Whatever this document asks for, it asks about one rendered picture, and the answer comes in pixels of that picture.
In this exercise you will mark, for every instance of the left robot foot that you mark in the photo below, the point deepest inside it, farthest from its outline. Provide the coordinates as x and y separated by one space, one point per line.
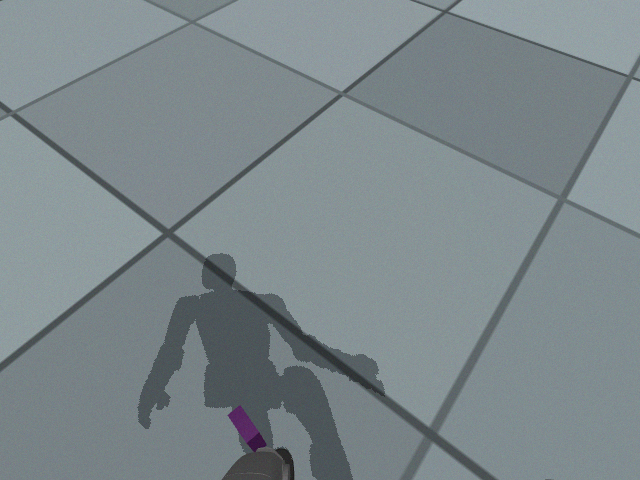
288 460

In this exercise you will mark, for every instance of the carton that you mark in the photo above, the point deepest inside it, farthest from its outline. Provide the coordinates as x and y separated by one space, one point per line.
246 428

